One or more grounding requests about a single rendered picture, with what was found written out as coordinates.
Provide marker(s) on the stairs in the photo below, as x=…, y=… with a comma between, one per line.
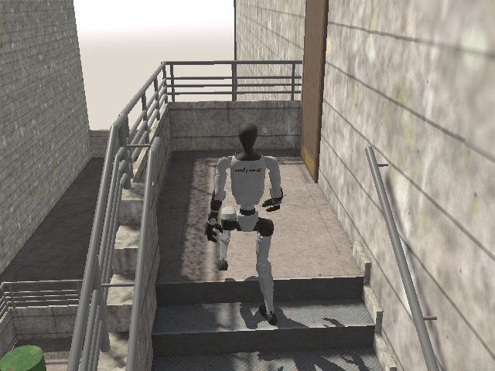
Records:
x=323, y=325

